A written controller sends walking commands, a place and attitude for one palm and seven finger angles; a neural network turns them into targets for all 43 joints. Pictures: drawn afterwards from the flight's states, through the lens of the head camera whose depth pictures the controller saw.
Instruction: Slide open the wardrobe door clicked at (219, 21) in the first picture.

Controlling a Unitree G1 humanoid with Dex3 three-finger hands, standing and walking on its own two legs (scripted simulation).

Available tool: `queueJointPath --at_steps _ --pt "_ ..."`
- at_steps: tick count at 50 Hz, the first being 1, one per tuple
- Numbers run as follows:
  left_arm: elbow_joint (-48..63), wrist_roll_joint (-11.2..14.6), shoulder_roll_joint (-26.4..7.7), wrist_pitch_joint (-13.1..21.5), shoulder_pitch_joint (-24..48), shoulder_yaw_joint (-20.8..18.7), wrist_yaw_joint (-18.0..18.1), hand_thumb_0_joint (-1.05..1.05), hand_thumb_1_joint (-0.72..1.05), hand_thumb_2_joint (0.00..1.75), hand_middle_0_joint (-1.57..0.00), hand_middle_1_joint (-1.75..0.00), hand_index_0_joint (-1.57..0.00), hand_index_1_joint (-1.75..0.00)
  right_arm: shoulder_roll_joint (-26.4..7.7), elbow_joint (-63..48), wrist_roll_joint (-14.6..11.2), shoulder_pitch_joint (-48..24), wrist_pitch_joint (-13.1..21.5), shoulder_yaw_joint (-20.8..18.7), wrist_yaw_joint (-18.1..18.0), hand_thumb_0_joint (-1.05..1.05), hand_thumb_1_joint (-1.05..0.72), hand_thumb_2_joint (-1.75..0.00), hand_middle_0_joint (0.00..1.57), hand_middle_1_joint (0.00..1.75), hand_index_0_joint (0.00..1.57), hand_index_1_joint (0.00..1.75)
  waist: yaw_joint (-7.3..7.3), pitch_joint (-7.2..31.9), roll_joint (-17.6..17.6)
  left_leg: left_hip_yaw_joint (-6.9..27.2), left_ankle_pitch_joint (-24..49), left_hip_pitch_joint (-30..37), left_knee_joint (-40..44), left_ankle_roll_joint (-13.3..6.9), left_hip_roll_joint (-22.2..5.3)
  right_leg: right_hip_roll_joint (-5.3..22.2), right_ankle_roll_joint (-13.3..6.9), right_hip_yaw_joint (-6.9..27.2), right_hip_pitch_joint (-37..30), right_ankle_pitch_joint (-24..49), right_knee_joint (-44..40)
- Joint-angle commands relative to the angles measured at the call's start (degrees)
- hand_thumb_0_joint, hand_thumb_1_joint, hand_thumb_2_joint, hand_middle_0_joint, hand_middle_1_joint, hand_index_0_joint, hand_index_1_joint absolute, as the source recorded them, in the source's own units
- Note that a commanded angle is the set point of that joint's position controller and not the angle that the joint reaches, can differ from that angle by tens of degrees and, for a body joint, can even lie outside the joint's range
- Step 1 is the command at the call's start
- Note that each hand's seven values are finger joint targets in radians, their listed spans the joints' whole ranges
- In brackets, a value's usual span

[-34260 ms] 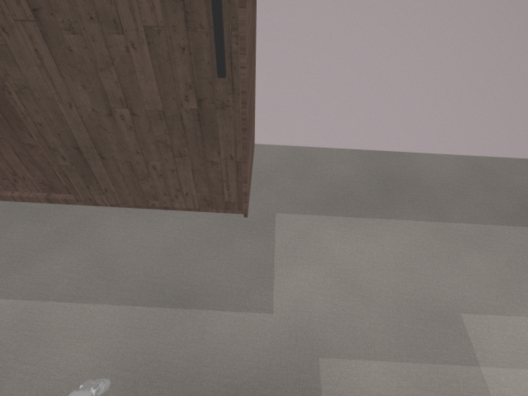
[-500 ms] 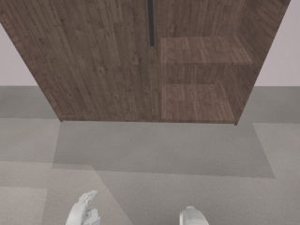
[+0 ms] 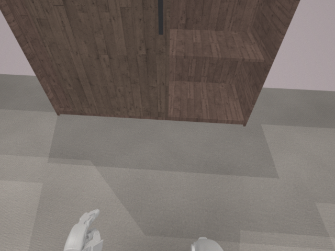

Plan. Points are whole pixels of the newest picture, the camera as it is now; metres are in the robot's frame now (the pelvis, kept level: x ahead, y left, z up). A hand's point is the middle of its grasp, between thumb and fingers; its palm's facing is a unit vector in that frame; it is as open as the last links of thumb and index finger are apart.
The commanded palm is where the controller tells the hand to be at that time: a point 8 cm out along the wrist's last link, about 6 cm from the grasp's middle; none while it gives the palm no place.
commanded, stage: stop stepping back and stand still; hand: right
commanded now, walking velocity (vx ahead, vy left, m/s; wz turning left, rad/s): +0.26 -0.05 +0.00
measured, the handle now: (161, 6) +1.20 +0.05 +0.13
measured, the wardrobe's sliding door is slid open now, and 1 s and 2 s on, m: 0.63 0.63 0.63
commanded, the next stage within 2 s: let the arm hang, fingers relaxed in 0.38 s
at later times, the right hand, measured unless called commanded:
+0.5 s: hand out of the picture +0.22 -0.30 +0.16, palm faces +0.41 +0.76 -0.50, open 7.4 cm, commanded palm none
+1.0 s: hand out of the picture +0.04 -0.25 -0.16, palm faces -0.05 +0.97 -0.24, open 7.1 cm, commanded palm none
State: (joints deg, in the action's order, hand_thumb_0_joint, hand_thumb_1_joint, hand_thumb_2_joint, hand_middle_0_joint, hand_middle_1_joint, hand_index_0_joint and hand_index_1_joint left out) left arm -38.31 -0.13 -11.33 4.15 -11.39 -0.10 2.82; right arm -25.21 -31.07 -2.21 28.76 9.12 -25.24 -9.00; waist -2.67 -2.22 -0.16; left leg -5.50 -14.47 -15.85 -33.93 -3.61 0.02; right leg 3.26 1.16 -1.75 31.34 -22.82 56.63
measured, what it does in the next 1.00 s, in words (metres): steps on the spot: right foot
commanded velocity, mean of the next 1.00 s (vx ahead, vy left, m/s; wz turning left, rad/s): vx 0.04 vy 0.03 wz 0.00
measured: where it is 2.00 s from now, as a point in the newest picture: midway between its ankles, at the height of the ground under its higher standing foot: outside the picture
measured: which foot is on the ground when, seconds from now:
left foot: down 0.00-1.00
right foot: up 0.00-0.16, down 0.18-1.00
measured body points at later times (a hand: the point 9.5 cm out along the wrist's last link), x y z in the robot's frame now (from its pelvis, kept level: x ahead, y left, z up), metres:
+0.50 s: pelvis +0.01 -0.04 +0.00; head +0.02 -0.03 +0.45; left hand +0.16 +0.19 -0.10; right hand +0.19 -0.34 +0.19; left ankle +0.02 +0.07 -0.73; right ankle +0.02 -0.14 -0.72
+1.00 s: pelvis +0.02 -0.06 +0.02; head +0.06 -0.06 +0.47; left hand +0.03 +0.18 -0.14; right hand +0.05 -0.30 -0.14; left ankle +0.02 +0.07 -0.73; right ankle +0.02 -0.14 -0.73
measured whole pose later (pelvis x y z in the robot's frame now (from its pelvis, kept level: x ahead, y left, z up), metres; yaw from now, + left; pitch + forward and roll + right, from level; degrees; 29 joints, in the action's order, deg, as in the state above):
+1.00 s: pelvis +0.02 -0.06 +0.02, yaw +1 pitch +0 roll +0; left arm -61.1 -1.2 -10.8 -1.9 -13.1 0.3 0.7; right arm -12.4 62.9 0.9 12.8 -1.0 0.4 -1.3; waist 0.6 -4.7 -0.3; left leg -4.3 -11.8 -10.4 -22.1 1.1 -2.2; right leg 0.1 -2.6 -7.0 10.8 -12.8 23.2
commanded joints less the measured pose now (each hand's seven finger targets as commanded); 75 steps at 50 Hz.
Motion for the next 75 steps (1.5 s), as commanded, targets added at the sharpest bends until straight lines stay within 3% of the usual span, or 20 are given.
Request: queueJointPath --at_steps 1,4,6,7,8,9,10,14,17,18,21,23,24,26,30,34,40,44,53,75 --pt "7.92 0.79 -7.07 3.72 6.19 -2.39 1.73 0.00 0.90 0.90 -0.20 -0.30 -0.20 -0.30 -7.72 -2.81 -0.71 -7.53 1.93 -3.49 -1.00 0.00 -0.90 -0.90 0.20 0.30 0.20 0.30 3.11 0.57 8.24 18.92 -26.26 -6.42 24.09 -3.71 -15.05 0.77 0.25 -0.84 -2.15 2.01 1.53" --pt "8.25 0.14 -6.67 4.37 6.66 -2.04 2.86 0.00 0.90 0.90 -0.20 -0.30 -0.20 -0.30 -7.77 -5.42 0.33 -8.41 2.55 -2.48 -1.92 0.00 -0.90 -0.90 0.20 0.30 0.20 0.30 2.33 3.36 8.96 15.41 -26.59 -6.52 21.01 -3.67 -14.45 -0.57 -1.53 -4.26 -12.94 -1.77 -13.63" --pt "8.57 -0.42 -6.88 4.95 5.81 -2.00 3.19 0.00 0.90 0.90 -0.20 -0.30 -0.20 -0.30 -8.37 -8.84 0.57 -8.91 3.35 -2.87 -2.46 0.00 -0.90 -0.90 0.20 0.30 0.20 0.30 2.79 5.19 5.78 11.93 -25.27 -5.85 15.48 -2.34 -11.71 -2.12 -2.53 -6.27 -20.76 -0.94 -24.53" --pt "9.47 -0.26 -8.14 5.37 5.71 -2.50 3.44 0.00 0.90 0.90 -0.20 -0.30 -0.20 -0.30 -8.78 -11.26 0.24 -8.93 3.85 -3.18 -2.46 0.00 -0.90 -0.90 0.20 0.30 0.20 0.30 3.25 5.07 -1.09 9.66 -21.32 -6.61 6.89 -0.32 -9.16 1.35 -4.34 -0.05 -23.01 -4.01 -31.52" --pt "10.41 -0.40 -9.72 5.35 5.84 -2.81 3.31 0.00 0.90 0.90 -0.20 -0.30 -0.20 -0.30 -8.73 -13.81 0.25 -8.72 4.59 -3.86 -2.54 0.00 -0.90 -0.90 0.20 0.30 0.20 0.30 3.11 3.92 -12.98 4.84 -15.87 -13.53 -6.32 2.90 -2.97 11.09 -8.33 15.38 -26.17 -6.31 -38.72" --pt "11.36 -0.33 -9.49 4.88 6.41 -2.58 2.88 0.00 0.90 0.90 -0.20 -0.30 -0.20 -0.30 -10.13 -15.08 0.85 -8.79 4.94 -4.96 -2.83 0.00 -0.90 -0.90 0.20 0.30 0.20 0.30 2.81 2.80 -17.99 0.89 -15.58 -16.14 -16.35 5.12 0.65 17.62 -10.94 24.21 -23.67 -5.20 -44.71" --pt "9.95 -0.33 -8.35 5.00 6.58 -2.62 2.27 0.00 0.90 0.90 -0.20 -0.30 -0.20 -0.30 -11.85 -14.84 0.95 -8.84 5.53 -6.47 -2.09 0.00 -0.90 -0.90 0.20 0.30 0.20 0.30 3.29 2.48 -16.15 4.57 -13.89 -13.60 -21.91 4.73 -1.14 18.21 -10.97 24.82 -17.53 -14.03 -48.09" --pt "9.86 0.38 -6.88 5.32 6.41 -2.05 0.27 0.00 0.90 0.90 -0.20 -0.30 -0.20 -0.30 -9.13 -11.20 0.75 -0.67 4.43 -6.37 -1.73 0.00 -0.90 -0.90 0.20 0.30 0.20 0.30 2.07 1.34 -12.38 0.81 -9.90 -1.83 -7.72 5.33 -1.22 12.41 -7.67 9.89 -10.34 -8.26 -44.55" --pt "10.68 0.59 -7.80 4.59 5.43 -2.24 0.29 0.00 0.90 0.90 -0.20 -0.30 -0.20 -0.30 -8.02 -7.43 0.26 1.44 3.50 -5.50 -1.63 0.00 -0.90 -0.90 0.20 0.30 0.20 0.30 2.52 2.43 -9.24 -1.51 -4.87 9.13 7.21 4.75 0.74 9.12 -4.68 4.66 -7.36 -7.29 -38.24" --pt "11.01 0.57 -7.85 4.21 5.48 -2.27 0.19 0.00 0.90 0.90 -0.20 -0.30 -0.20 -0.30 -7.83 -7.27 0.21 0.10 3.29 -5.08 -1.48 0.00 -0.90 -0.90 0.20 0.30 0.20 0.30 2.78 2.88 -6.96 0.94 -4.81 11.19 9.48 3.65 -0.65 7.61 -3.87 2.77 -5.88 -6.60 -34.73" --pt "9.94 0.52 -6.98 4.18 3.94 -2.36 0.30 0.00 0.90 0.90 -0.20 -0.30 -0.20 -0.30 -8.88 -4.97 -0.67 -1.50 2.88 -6.03 -1.39 0.00 -0.90 -0.90 0.20 0.30 0.20 0.30 3.06 6.28 6.56 17.12 -3.14 5.51 13.69 -0.99 -9.97 1.07 -1.86 -1.36 -9.42 0.28 -22.54" --pt "9.79 1.16 -6.77 3.97 4.69 -2.48 0.41 0.00 0.90 0.90 -0.20 -0.30 -0.20 -0.30 -7.75 -4.76 -1.27 0.23 1.84 -4.66 -1.43 0.00 -0.90 -0.90 0.20 0.30 0.20 0.30 3.18 6.40 8.38 20.04 -2.20 2.91 15.36 -2.43 -12.87 0.38 -1.44 -0.91 -11.93 3.30 -18.97" --pt "-2.60 -0.65 -13.47 4.91 3.45 -4.67 -4.89 0.00 0.90 0.90 -0.20 -0.30 -0.20 -0.30 3.50 37.16 5.75 -5.14 -5.47 17.65 6.04 0.00 -0.90 -0.90 0.20 0.30 0.20 0.30 6.68 4.89 4.29 9.56 23.98 -0.46 3.70 -1.68 -16.61 3.37 -0.92 1.38 -6.75 12.95 -12.21" --pt "-1.35 -0.15 -10.51 -0.49 -0.99 -4.01 -3.96 0.00 0.90 0.90 -0.20 -0.30 -0.20 -0.30 5.95 40.21 4.22 -7.59 -9.40 19.48 8.27 0.00 -0.90 -0.90 0.20 0.30 0.20 0.30 5.65 8.92 5.03 5.32 13.66 -4.58 0.33 1.01 -10.69 3.74 -1.81 3.27 -11.86 14.64 -18.04" --pt "-1.47 -1.74 -13.46 -2.70 3.08 -2.48 -3.26 0.00 0.90 0.90 -0.20 -0.30 -0.20 -0.30 4.40 54.00 3.77 -14.04 -9.60 21.25 8.49 0.00 -0.90 -0.90 0.20 0.30 0.20 0.30 2.75 5.46 5.20 3.62 7.83 1.83 -1.33 4.78 -5.45 7.20 -5.48 9.78 -7.50 24.86 -28.53" --pt "-6.84 -1.85 -10.11 -4.11 3.28 -0.92 -2.86 0.00 0.90 0.90 -0.20 -0.30 -0.20 -0.30 4.11 70.82 3.13 -15.97 -9.23 23.28 7.85 0.00 -0.90 -0.90 0.20 0.30 0.20 0.30 2.59 6.96 -1.21 7.03 14.10 7.73 4.94 4.34 -7.41 3.87 -2.88 4.63 -13.73 25.35 -31.89" --pt "-14.00 -1.49 -7.21 -4.49 1.04 -0.74 -2.15 0.00 0.90 0.90 -0.20 -0.30 -0.20 -0.30 6.53 83.86 3.10 -15.78 -8.49 23.82 7.61 0.00 -0.90 -0.90 0.20 0.30 0.20 0.30 3.42 6.19 -8.46 7.31 8.38 7.59 12.42 3.99 -7.41 3.59 -2.56 2.80 -20.39 17.20 -35.95" --pt "-17.49 -1.21 -6.86 -4.77 -0.99 -0.93 -2.02 0.00 0.90 0.90 -0.20 -0.30 -0.20 -0.30 7.20 88.27 2.99 -16.49 -8.44 24.69 7.66 0.00 -0.90 -0.90 0.20 0.30 0.20 0.30 3.67 3.44 -1.84 7.15 5.97 6.58 15.23 3.98 -7.25 4.02 -2.70 3.15 -20.90 14.33 -38.03" --pt "-23.10 -0.83 -5.54 -4.32 -3.86 -0.57 -1.53 0.00 0.90 0.90 -0.20 -0.30 -0.20 -0.30 8.00 94.05 2.89 -15.08 -8.49 25.35 7.19 0.00 -0.90 -0.90 0.20 0.30 0.20 0.30 3.41 2.35 1.84 6.81 9.91 7.32 14.57 4.27 -7.23 4.44 -3.25 2.16 -23.47 20.55 -38.92" --pt "-25.98 -0.92 -3.96 -3.75 -5.35 -0.37 -1.14 0.00 0.90 0.90 -0.20 -0.30 -0.20 -0.30 9.89 95.90 3.07 -13.91 -8.77 25.04 6.84 0.00 -0.90 -0.90 0.20 0.30 0.20 0.30 3.43 -0.77 -0.04 6.90 8.91 6.75 14.54 4.61 -6.98 3.97 -3.66 1.74 -23.95 21.36 -40.58"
